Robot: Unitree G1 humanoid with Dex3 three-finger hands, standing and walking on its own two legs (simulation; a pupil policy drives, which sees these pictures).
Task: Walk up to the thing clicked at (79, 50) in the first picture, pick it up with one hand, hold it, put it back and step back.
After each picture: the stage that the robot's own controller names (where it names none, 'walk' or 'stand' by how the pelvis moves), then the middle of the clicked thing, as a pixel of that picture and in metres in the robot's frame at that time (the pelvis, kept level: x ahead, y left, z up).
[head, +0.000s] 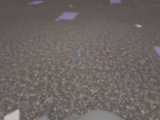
stand; (79, 51) +1.44 +0.29 -0.72
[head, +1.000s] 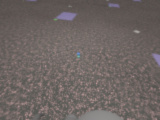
walk; (78, 55) +1.32 +0.22 -0.71
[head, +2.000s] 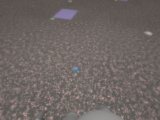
walk; (76, 70) +0.82 +0.22 -0.72
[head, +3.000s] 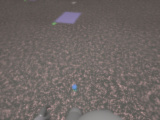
walk; (74, 88) +0.48 +0.24 -0.69
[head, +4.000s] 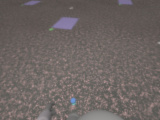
stand; (73, 101) +0.33 +0.22 -0.71
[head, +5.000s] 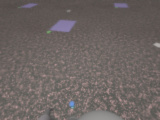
stand; (72, 104) +0.30 +0.23 -0.72
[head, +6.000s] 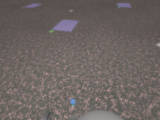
stand; (73, 102) +0.33 +0.23 -0.73
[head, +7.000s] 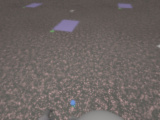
stand; (73, 103) +0.32 +0.22 -0.73
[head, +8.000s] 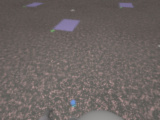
stand; (73, 103) +0.32 +0.22 -0.73
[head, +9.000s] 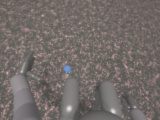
go down; (67, 69) +0.41 +0.20 -0.42
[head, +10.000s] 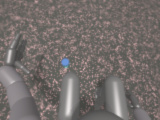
go down; (65, 63) +0.42 +0.22 -0.31
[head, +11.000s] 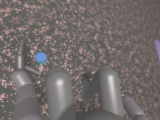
close in; (41, 59) +0.40 +0.26 -0.23
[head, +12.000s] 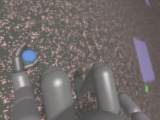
close; (29, 58) +0.41 +0.27 -0.22
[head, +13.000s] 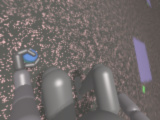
lift; (29, 57) +0.40 +0.27 -0.23
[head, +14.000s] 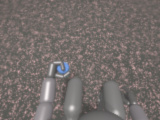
lift; (64, 70) +0.33 +0.20 -0.05
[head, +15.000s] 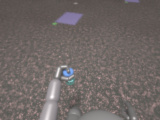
hold; (69, 76) +0.32 +0.17 +0.01
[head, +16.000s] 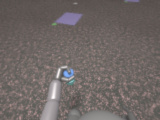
hold; (69, 77) +0.32 +0.17 +0.00
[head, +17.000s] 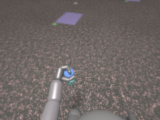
crouch; (69, 76) +0.33 +0.17 +0.00
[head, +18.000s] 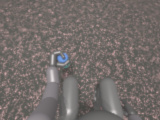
crouch; (64, 61) +0.42 +0.19 -0.10
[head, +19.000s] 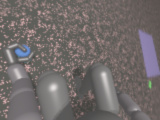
lower; (24, 54) +0.43 +0.27 -0.23
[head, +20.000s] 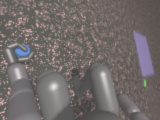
lower; (23, 53) +0.43 +0.28 -0.23
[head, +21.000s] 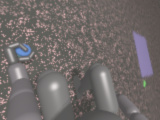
lower; (24, 53) +0.43 +0.27 -0.23
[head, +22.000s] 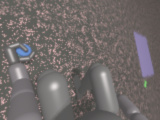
lower; (24, 53) +0.43 +0.27 -0.23
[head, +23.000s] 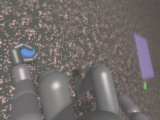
loosen; (28, 54) +0.42 +0.26 -0.23
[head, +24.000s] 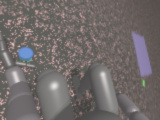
withdraw; (26, 55) +0.42 +0.26 -0.23
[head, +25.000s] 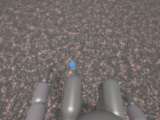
walk; (72, 65) +0.45 +0.19 -0.38
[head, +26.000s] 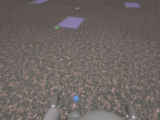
stand; (76, 99) +0.37 +0.16 -0.66
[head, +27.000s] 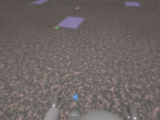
stand; (75, 98) +0.38 +0.18 -0.67
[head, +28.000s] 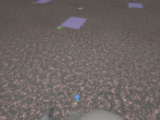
stand; (77, 98) +0.38 +0.16 -0.70
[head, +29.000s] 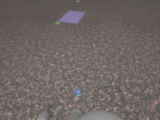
walk; (78, 92) +0.41 +0.17 -0.71
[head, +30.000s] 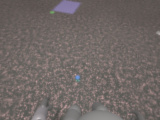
walk; (77, 78) +0.56 +0.15 -0.71
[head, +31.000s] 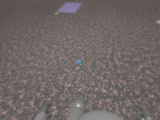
walk; (79, 63) +0.88 +0.27 -0.69
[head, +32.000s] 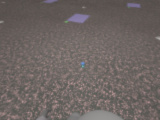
stand; (82, 65) +1.03 +0.17 -0.71
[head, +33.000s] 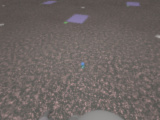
stand; (82, 65) +1.03 +0.18 -0.73
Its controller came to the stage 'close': yes
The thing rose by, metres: 0.72
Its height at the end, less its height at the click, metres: +0.00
